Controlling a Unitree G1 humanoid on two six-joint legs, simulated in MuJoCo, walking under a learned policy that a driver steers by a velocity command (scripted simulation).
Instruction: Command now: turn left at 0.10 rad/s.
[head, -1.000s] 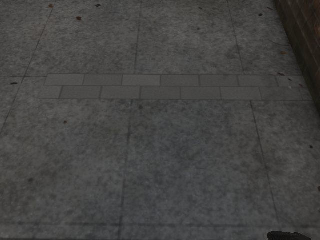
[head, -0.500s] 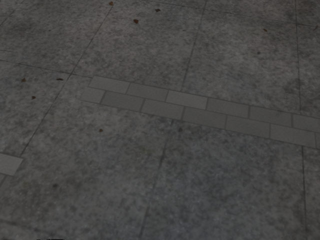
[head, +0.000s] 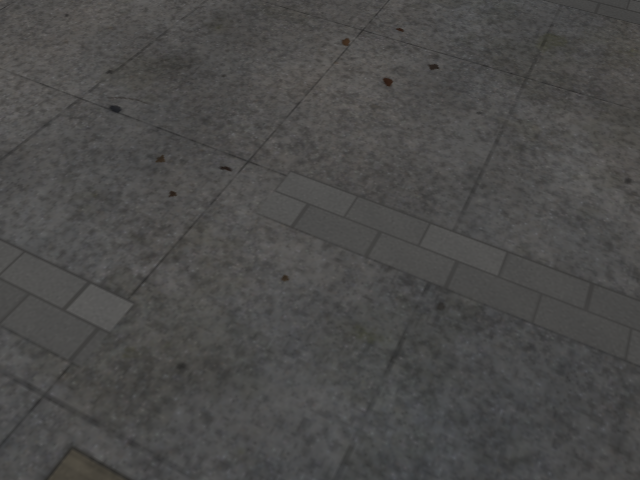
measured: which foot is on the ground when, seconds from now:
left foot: down 0.00-1.00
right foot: down 0.00-1.00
